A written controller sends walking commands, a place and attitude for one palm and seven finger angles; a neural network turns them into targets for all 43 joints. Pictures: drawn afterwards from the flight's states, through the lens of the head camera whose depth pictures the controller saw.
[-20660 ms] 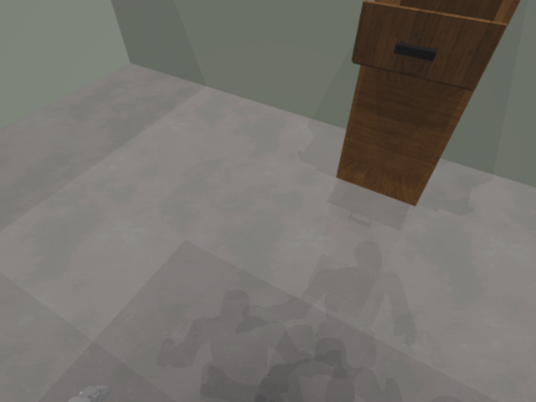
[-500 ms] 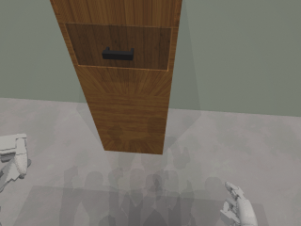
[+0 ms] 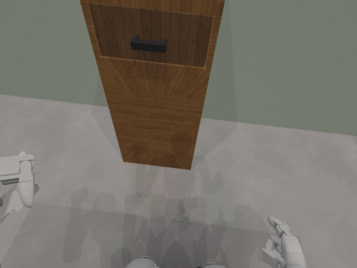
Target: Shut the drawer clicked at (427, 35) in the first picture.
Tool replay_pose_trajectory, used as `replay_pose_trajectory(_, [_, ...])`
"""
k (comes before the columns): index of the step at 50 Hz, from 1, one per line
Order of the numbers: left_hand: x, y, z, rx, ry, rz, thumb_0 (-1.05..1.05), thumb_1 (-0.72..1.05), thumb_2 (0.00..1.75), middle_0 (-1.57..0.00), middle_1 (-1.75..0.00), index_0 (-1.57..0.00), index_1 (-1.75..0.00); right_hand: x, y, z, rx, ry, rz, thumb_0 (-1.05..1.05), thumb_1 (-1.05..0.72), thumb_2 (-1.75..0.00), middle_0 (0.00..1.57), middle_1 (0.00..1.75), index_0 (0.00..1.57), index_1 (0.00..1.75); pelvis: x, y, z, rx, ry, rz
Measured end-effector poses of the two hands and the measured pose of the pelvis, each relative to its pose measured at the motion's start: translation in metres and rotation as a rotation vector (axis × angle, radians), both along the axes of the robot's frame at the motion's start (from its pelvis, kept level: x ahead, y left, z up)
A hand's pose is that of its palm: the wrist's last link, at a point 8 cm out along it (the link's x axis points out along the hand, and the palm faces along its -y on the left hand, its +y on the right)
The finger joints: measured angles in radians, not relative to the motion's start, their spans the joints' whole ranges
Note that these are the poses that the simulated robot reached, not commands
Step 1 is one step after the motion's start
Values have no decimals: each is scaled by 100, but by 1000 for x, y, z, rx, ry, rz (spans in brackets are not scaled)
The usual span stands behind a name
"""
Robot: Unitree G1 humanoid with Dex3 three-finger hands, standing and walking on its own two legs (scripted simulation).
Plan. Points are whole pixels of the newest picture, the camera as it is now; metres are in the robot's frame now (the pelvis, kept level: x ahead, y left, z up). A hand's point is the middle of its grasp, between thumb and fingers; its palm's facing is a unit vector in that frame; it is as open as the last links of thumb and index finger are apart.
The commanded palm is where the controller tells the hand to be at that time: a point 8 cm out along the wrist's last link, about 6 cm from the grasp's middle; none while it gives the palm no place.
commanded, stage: step back with the hand held close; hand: left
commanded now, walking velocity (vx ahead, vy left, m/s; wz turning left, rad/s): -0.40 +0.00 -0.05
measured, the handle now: (150, 42) +0.76 +0.14 +0.10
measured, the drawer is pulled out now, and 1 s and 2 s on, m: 0.00 0.00 0.00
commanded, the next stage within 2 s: stop stepping back and stand still in 0.26 s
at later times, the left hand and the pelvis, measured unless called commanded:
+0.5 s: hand (12, 248) +0.12 +0.21 +0.19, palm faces +0.20 -0.88 -0.43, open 3.3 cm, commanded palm +0.06 +0.27 +0.20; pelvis -0.10 +0.01 +0.01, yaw -6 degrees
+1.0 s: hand out of the picture +0.05 +0.23 +0.19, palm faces +0.32 -0.84 -0.43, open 3.3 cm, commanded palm -0.01 +0.27 +0.20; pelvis -0.16 +0.00 +0.02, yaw -4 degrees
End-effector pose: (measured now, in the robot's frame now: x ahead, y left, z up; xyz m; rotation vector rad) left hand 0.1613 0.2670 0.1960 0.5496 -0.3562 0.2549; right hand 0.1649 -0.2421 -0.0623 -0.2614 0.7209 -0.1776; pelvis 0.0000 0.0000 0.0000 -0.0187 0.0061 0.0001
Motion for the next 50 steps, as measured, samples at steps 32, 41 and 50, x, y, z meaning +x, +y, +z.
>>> replay_pose_trajectory(32, [-104, -3, 8, -8, 81, -88, 2, 88, 90, -140, -160, -141, -160, -186, -10, 20, -13, -26, -141, 1, -91, -90, 20, 30, 20, 30, -124, 2, 18, -6, -8, -85])
replay_pose_trajectory(41, [-146, 15, -4, -90, 6, 23, 1, 88, 90, -141, -160, -141, -160, -208, -17, 2, -55, 24, -130, 1, -91, -90, 20, 30, 20, 30, -140, 13, 9, -15, -40, -74])
replay_pose_trajectory(50, [-150, 2, 6, -52, 28, 10, 2, 89, 90, -140, -160, -141, -160, -194, 22, 9, 72, -75, -48, 1, -91, -90, 20, 30, 20, 30, -157, 4, 15, 14, -44, -72])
